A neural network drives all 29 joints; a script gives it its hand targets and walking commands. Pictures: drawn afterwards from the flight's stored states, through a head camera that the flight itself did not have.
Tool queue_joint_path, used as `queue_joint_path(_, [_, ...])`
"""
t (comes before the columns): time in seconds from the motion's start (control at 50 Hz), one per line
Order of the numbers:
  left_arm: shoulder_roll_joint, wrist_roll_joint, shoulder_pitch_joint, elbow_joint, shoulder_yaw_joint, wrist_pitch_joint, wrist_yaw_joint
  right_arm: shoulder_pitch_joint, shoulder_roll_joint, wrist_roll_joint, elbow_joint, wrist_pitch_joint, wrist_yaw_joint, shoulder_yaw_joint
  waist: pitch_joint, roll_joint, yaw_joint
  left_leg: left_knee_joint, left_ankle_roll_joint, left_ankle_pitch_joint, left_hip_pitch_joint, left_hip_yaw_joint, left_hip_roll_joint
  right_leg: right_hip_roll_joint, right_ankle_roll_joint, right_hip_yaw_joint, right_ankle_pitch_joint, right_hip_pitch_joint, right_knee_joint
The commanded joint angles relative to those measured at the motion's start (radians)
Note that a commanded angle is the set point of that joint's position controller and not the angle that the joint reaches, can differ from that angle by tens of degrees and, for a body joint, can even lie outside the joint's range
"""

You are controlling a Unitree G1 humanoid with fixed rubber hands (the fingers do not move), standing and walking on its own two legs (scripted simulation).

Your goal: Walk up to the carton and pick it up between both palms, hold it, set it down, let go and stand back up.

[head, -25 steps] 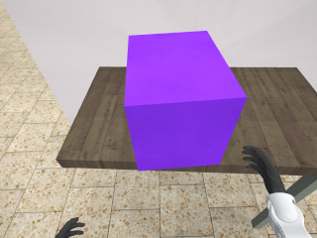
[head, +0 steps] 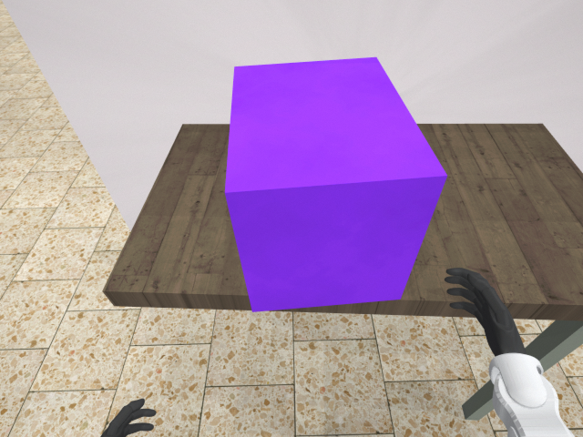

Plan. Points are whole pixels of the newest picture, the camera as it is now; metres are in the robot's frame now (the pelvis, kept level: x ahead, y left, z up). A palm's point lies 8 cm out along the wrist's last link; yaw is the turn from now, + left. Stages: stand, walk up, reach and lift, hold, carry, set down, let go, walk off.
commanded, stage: stand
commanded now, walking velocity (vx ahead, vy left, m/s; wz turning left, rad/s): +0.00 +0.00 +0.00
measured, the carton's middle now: (316, 181) +0.46 -0.02 +0.12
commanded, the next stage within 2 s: none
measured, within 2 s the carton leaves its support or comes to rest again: neither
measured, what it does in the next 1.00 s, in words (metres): stands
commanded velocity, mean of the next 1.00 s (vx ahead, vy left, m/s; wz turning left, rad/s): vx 0.00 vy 0.00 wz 0.00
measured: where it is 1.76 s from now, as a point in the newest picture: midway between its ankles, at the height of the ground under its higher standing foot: outside the picture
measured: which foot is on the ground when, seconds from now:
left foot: down 0.00-1.00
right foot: down 0.00-1.00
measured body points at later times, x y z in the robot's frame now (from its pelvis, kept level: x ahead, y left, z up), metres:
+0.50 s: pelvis -0.01 -0.01 +0.00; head -0.02 -0.03 +0.45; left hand +0.13 +0.26 -0.09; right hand +0.24 -0.26 +0.04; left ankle -0.02 +0.07 -0.72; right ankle +0.04 -0.08 -0.72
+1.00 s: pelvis -0.02 -0.03 +0.00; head -0.04 -0.05 +0.45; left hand +0.11 +0.25 -0.09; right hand +0.23 -0.28 +0.03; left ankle -0.02 +0.07 -0.72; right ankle +0.04 -0.08 -0.72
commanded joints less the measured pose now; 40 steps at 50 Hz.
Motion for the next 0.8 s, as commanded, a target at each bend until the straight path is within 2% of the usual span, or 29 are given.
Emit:
queue_joint_path(0.0, [0.204, -0.032, -0.096, -0.091, 0.089, -0.051, 0.024, 0.091, -0.225, -0.123, 0.235, 0.095, -0.035, -0.085, -0.012, 0.055, -0.001, -0.245, -0.092, 0.452, 0.038, -0.248, 0.232, -0.131, -0.052, 0.141, 0.219, 0.021, -0.079])
queue_joint_path(0.12, [0.207, -0.032, -0.092, -0.088, 0.091, -0.055, 0.024, 0.093, -0.223, -0.123, 0.240, 0.095, -0.034, -0.083, -0.005, 0.048, 0.001, -0.249, -0.088, 0.431, 0.034, -0.243, 0.225, -0.136, -0.054, 0.150, 0.226, 0.026, -0.087])
queue_joint_path(0.42, [0.211, -0.032, -0.103, -0.073, 0.088, -0.063, 0.025, 0.085, -0.216, -0.125, 0.252, 0.094, -0.024, -0.079, 0.017, 0.022, 0.005, -0.288, -0.059, 0.257, -0.007, -0.252, 0.221, -0.138, -0.053, 0.163, 0.182, 0.043, -0.117])
queue_joint_path(0.62, [0.218, -0.030, -0.114, -0.061, 0.086, -0.074, 0.026, 0.080, -0.203, -0.124, 0.261, 0.095, -0.013, -0.072, 0.032, -0.007, 0.002, -0.294, -0.022, 0.105, -0.028, -0.231, 0.194, -0.148, -0.056, 0.188, 0.146, 0.049, -0.163])
queue_joint_path(0.78, [0.226, -0.030, -0.117, -0.054, 0.084, -0.080, 0.026, 0.079, -0.202, -0.124, 0.269, 0.094, -0.007, -0.071, 0.054, -0.033, 0.005, -0.297, -0.007, 0.039, -0.036, -0.225, 0.185, -0.155, -0.056, 0.210, 0.107, 0.038, -0.195])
